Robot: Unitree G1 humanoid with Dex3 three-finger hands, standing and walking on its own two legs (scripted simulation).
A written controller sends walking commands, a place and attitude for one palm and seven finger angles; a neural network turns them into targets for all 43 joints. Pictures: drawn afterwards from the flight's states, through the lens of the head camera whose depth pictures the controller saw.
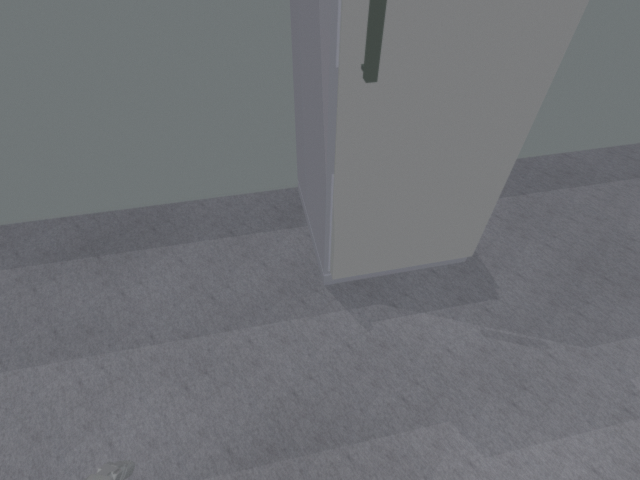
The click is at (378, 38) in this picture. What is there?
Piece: fridge door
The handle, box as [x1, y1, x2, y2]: [361, 0, 386, 82]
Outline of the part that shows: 386,0 370,0 369,3 364,63 361,64 363,78 366,82 376,81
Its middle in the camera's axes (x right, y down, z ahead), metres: +0.10 -0.48 +0.72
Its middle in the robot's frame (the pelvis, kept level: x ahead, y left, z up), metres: +0.90 -0.06 +0.28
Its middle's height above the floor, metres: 1.05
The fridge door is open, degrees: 0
